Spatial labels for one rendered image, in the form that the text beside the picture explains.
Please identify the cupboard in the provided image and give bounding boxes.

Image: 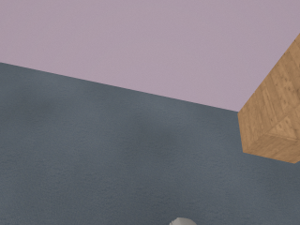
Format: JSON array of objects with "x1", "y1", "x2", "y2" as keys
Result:
[{"x1": 237, "y1": 33, "x2": 300, "y2": 164}]

